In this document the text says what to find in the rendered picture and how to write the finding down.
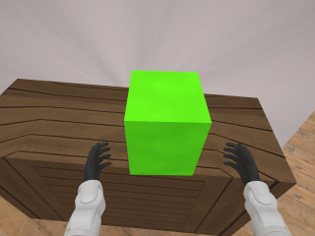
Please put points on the right robot forearm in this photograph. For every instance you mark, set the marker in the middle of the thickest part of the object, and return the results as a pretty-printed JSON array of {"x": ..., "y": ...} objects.
[{"x": 262, "y": 207}]

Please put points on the carton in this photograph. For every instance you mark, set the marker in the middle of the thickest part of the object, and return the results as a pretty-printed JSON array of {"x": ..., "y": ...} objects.
[{"x": 166, "y": 122}]

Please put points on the left robot forearm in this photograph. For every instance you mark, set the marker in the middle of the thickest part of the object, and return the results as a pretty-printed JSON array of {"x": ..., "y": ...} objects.
[{"x": 89, "y": 207}]

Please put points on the robot right hand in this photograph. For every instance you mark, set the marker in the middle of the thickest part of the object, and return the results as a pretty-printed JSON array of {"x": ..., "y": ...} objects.
[{"x": 246, "y": 166}]

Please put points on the pedestal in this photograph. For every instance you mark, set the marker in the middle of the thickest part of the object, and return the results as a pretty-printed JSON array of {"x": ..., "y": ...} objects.
[{"x": 47, "y": 130}]

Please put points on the robot left hand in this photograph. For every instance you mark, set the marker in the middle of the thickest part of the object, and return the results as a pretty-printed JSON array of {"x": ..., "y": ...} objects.
[{"x": 93, "y": 166}]

